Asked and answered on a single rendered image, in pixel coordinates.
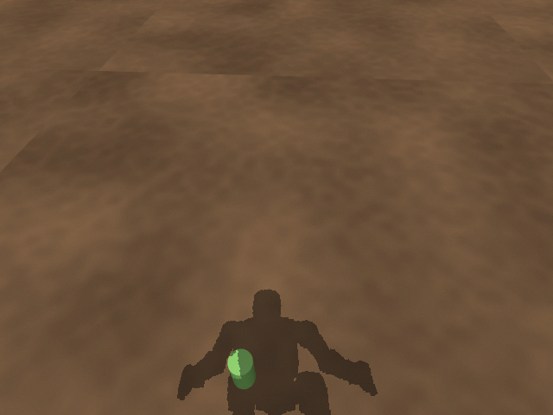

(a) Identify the can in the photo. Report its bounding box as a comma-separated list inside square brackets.
[227, 349, 256, 389]

